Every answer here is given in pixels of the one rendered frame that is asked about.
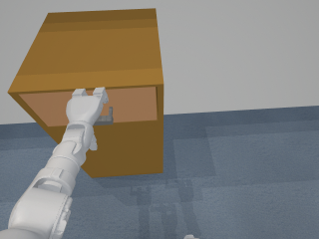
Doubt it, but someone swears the drawer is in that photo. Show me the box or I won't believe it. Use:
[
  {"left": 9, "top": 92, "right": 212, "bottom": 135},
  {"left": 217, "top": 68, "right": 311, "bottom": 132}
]
[{"left": 19, "top": 87, "right": 158, "bottom": 126}]

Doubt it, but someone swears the left robot hand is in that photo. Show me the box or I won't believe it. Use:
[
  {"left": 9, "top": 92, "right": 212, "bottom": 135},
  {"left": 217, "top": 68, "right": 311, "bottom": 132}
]
[{"left": 66, "top": 87, "right": 109, "bottom": 150}]

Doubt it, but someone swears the robot left forearm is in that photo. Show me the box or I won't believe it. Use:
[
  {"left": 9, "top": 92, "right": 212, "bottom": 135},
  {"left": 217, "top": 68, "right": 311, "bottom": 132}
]
[{"left": 8, "top": 120, "right": 94, "bottom": 229}]

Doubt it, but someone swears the left robot upper arm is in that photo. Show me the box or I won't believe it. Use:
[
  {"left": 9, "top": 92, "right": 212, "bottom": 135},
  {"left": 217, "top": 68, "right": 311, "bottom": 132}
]
[{"left": 0, "top": 187, "right": 73, "bottom": 239}]

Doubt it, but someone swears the cabinet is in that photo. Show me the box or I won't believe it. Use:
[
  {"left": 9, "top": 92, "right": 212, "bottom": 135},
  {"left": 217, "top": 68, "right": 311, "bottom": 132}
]
[{"left": 7, "top": 8, "right": 164, "bottom": 178}]

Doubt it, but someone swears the handle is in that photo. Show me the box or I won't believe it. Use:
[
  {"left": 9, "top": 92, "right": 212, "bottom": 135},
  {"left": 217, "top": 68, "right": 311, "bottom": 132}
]
[{"left": 93, "top": 107, "right": 114, "bottom": 126}]

